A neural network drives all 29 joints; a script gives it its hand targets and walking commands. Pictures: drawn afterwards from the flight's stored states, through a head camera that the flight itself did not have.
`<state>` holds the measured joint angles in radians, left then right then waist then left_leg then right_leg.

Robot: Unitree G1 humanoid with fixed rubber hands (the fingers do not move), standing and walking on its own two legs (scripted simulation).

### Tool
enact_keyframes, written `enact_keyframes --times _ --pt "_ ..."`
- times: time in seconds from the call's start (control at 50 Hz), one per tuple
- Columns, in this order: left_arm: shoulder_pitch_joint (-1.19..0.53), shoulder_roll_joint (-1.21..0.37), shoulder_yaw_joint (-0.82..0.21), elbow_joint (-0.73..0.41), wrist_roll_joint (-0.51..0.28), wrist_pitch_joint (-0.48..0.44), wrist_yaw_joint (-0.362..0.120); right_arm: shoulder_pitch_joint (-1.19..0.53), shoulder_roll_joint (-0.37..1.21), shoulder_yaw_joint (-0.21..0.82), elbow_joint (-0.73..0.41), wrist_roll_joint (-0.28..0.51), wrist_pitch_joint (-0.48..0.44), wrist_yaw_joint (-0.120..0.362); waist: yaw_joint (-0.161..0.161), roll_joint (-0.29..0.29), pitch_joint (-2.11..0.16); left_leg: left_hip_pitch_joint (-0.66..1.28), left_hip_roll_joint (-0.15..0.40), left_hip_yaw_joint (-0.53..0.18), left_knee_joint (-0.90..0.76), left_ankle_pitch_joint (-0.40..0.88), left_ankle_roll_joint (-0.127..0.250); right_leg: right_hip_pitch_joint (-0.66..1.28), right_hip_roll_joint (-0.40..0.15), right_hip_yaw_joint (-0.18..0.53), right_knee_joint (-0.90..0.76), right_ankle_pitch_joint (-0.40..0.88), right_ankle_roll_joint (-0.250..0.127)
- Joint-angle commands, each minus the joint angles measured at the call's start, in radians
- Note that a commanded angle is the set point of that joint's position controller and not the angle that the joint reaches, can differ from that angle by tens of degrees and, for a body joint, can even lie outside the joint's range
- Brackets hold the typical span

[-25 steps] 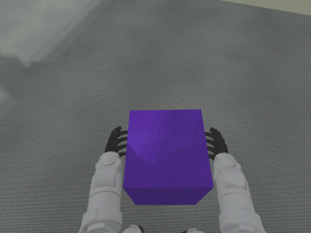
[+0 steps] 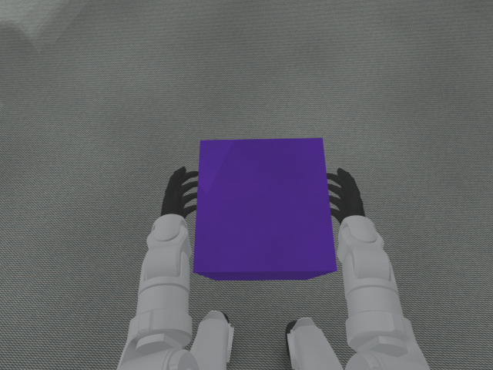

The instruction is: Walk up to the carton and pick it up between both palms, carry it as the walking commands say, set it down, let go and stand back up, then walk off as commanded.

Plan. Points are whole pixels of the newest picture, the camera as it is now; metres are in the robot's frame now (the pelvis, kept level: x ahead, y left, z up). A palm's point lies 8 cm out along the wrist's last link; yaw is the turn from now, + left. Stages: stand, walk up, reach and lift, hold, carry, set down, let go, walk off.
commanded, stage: set down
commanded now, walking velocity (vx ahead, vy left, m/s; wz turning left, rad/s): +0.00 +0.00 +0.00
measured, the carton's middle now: (261, 220) +0.38 +0.01 -0.14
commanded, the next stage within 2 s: none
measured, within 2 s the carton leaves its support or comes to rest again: neither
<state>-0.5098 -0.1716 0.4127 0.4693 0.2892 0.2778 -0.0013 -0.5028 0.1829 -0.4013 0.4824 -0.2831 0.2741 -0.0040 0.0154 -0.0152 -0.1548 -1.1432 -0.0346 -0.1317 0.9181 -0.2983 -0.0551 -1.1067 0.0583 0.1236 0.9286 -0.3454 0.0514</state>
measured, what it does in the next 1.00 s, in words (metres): lowers itself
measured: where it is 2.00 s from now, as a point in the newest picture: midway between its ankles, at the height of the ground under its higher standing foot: (256, 364)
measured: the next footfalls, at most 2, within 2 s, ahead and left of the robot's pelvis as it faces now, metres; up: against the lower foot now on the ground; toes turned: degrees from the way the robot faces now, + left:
none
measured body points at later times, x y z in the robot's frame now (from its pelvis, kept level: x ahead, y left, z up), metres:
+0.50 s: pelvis -0.02 +0.00 -0.08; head +0.20 +0.01 +0.32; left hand +0.41 +0.16 -0.16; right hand +0.41 -0.13 -0.16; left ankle +0.06 +0.14 -0.67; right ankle +0.04 -0.14 -0.67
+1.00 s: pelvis -0.03 +0.00 -0.15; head +0.23 +0.01 +0.22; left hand +0.43 +0.16 -0.24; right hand +0.44 -0.13 -0.24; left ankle +0.06 +0.14 -0.67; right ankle +0.04 -0.14 -0.67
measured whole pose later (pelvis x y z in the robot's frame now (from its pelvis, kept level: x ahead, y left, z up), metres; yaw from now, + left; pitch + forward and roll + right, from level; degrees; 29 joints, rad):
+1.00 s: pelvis -0.03 +0.00 -0.15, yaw -1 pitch +44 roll -1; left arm -0.88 -0.04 0.43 0.66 0.19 0.26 0.07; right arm -0.88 0.04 -0.40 0.67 -0.18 0.26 -0.08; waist 0.02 -0.01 -0.19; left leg -1.84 -0.10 -0.16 1.54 -0.48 -0.09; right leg -1.80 0.12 0.13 1.56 -0.53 0.09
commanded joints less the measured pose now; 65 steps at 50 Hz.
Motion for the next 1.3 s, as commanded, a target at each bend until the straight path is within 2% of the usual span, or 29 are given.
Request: enact_keyframes --times 0.0,0.24,0.8,1.28 --pt "-0.5 -0.951 -0.616 0.106 -0.121 -0.011 -0.24 -0.552 0.933 0.607 0.065 0.121 -0.028 0.217 0.002 0.013 -0.71 0.396 -0.108 0.126 0.001 0.243 0.02 0.234 0.099 -0.11 -0.037 0.24 -0.017" --pt "-0.633 -0.956 -0.579 0.169 -0.137 -0.001 -0.216 -0.691 0.925 0.574 0.123 0.142 -0.02 0.21 0.01 0.023 -0.797 0.231 -0.111 0.14 0.142 0.147 0.012 0.046 0.115 -0.131 0.118 0.135 -0.015" --pt "-0.863 -0.883 -0.561 0.211 -0.197 -0.028 -0.159 -0.932 0.846 0.559 0.156 0.209 -0.052 0.139 0.014 0.019 -0.958 -0.005 -0.138 0.182 0.447 0.159 -0.009 -0.204 0.137 -0.181 0.418 0.13 0.009" --pt "-1.126 -0.8 -0.489 0.262 -0.213 -0.017 -0.15 -1.201 0.78 0.491 0.214 0.218 -0.038 0.114 0.028 0.013 -1.022 -0.205 -0.144 0.228 0.652 0.094 -0.017 -0.37 0.148 -0.221 0.63 0.058 0.01"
